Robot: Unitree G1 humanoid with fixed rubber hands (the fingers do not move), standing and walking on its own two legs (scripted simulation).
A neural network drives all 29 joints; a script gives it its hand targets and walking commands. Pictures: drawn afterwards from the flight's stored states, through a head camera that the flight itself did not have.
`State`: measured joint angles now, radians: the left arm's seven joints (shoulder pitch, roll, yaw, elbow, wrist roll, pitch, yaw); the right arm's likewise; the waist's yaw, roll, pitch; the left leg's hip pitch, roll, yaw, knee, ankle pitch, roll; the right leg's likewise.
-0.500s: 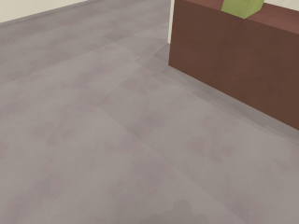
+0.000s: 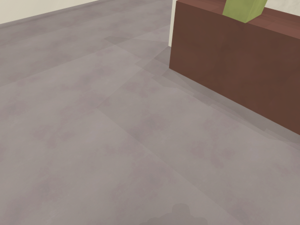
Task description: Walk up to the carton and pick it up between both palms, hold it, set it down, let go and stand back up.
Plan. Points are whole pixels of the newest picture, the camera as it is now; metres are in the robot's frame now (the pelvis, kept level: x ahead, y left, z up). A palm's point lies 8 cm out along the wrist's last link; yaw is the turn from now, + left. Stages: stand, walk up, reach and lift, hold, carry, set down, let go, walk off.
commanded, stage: stand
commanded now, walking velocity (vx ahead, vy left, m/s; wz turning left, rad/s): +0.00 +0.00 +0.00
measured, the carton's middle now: out of the picture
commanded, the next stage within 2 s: none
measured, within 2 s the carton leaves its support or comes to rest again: neither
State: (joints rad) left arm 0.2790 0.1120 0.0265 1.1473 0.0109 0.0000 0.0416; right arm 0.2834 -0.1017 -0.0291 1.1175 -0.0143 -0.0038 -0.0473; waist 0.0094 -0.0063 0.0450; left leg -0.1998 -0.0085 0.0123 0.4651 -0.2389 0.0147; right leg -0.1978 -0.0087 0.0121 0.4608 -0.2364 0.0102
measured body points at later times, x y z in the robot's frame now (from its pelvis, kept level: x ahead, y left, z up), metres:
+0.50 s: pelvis +0.00 +0.01 +0.00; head +0.01 +0.02 +0.45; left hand -0.01 +0.21 -0.17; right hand -0.03 -0.19 -0.16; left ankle +0.01 +0.11 -0.74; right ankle +0.01 -0.13 -0.74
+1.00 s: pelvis +0.01 +0.01 +0.00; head +0.02 +0.01 +0.45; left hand -0.03 +0.20 -0.16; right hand -0.01 -0.19 -0.16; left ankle +0.01 +0.11 -0.74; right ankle +0.01 -0.13 -0.74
